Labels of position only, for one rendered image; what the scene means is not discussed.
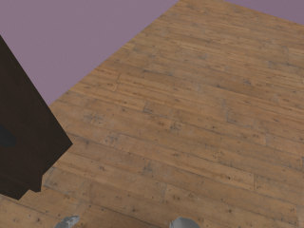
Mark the cupboard door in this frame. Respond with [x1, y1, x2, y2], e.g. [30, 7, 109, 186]
[0, 43, 49, 193]

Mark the handle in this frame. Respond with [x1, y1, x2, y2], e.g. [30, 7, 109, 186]
[0, 124, 17, 148]

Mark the right robot thigh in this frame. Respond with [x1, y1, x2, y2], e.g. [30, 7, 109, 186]
[169, 218, 200, 228]

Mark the left robot hand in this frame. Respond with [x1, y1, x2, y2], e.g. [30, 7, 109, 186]
[54, 215, 80, 228]

